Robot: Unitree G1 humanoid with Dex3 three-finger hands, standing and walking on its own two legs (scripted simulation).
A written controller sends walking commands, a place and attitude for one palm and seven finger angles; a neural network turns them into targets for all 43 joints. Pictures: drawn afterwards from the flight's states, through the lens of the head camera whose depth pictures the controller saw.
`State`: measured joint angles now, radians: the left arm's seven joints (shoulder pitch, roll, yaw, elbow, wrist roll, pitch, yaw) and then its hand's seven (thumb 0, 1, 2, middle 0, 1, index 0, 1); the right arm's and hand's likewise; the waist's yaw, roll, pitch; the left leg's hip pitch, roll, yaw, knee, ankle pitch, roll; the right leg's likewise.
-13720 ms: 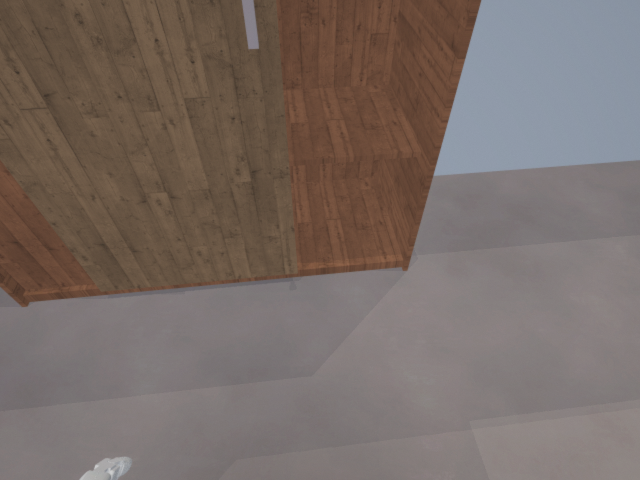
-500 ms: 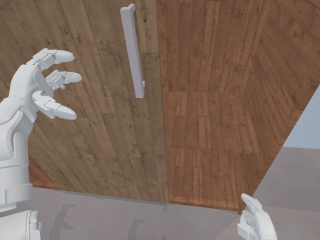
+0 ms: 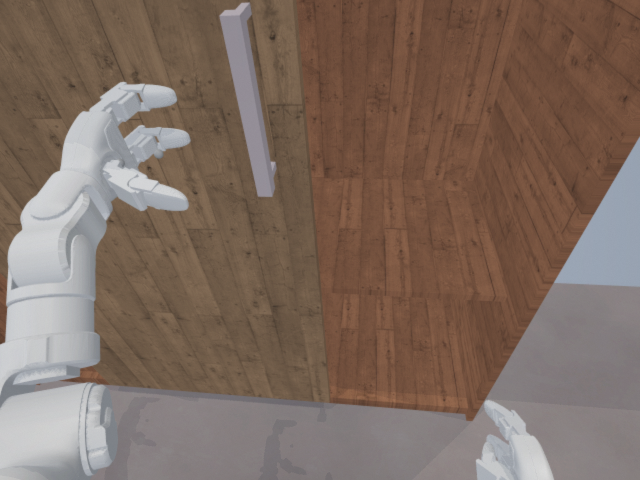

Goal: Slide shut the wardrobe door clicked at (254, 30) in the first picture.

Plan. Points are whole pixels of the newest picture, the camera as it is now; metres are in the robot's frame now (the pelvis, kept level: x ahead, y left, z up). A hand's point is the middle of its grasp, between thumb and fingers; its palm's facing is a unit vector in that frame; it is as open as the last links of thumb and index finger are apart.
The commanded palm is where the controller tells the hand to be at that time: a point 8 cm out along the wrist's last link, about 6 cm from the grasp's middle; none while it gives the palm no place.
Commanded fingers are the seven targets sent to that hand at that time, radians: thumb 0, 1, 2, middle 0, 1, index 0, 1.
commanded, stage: move the hooked fingers beside the handle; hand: left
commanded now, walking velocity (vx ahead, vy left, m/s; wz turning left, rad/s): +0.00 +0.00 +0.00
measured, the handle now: (256, 109) +0.49 +0.12 +0.25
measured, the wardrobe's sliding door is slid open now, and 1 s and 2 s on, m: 0.42 0.42 0.42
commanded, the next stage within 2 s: feel for the door with the fingertips in 1.24 s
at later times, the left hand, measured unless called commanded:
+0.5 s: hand (199, 132) +0.43 +0.17 +0.26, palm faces -0.01 -1.00 -0.02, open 14.0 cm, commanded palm +0.40 +0.22 +0.25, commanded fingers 0.00 -0.50 0.30 -0.30 -1.20 -0.30 -1.20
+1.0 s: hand (196, 141) +0.41 +0.17 +0.25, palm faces +0.01 -1.00 -0.01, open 14.0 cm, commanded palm +0.39 +0.22 +0.25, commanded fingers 0.00 -0.50 0.30 -0.30 -1.20 -0.30 -1.20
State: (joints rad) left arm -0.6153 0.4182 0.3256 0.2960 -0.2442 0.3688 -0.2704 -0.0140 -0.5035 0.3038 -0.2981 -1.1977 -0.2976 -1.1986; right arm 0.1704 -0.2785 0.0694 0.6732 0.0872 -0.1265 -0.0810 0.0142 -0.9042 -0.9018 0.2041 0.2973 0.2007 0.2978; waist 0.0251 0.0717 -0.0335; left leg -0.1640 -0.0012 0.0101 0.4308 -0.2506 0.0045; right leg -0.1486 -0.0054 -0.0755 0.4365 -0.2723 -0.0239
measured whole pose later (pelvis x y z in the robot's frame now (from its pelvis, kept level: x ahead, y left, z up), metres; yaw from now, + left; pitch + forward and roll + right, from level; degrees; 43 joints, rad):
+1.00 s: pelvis +0.00 +0.01 +0.00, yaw -1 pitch +0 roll +0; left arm -0.76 0.35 0.27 0.49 -0.19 0.31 -0.16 -0.01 -0.50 0.30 -0.30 -1.20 -0.30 -1.20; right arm 0.19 -0.26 0.05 0.68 0.07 -0.11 -0.08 0.01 -0.91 -0.90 0.20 0.30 0.20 0.30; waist 0.00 0.06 -0.04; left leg -0.17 0.00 0.03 0.41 -0.24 0.01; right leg -0.16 0.00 -0.06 0.40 -0.24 -0.02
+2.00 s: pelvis +0.00 +0.00 +0.00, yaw -2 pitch +0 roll +0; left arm -0.77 0.28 0.24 0.46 -0.19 0.31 -0.08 -0.01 -0.50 0.30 -0.30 -1.20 -0.29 -1.19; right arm 0.19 -0.26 0.05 0.69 0.06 -0.08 -0.07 0.01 -0.91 -0.90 0.20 0.30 0.20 0.30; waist -0.01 0.06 -0.04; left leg -0.16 0.01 0.03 0.40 -0.23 0.01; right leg -0.15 0.01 -0.05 0.39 -0.24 -0.02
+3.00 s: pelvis -0.01 +0.01 +0.00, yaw -1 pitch -2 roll +0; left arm -0.76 0.21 0.15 0.43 -0.18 0.33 0.00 -0.01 -0.50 0.30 -0.29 -1.20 -0.27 -1.24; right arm 0.18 -0.24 0.06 0.73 0.06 -0.10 -0.06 0.01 -0.91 -0.90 0.20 0.30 0.20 0.30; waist 0.02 0.06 -0.03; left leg -0.15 -0.01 0.02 0.41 -0.22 0.02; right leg -0.13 -0.01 -0.06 0.40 -0.23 -0.01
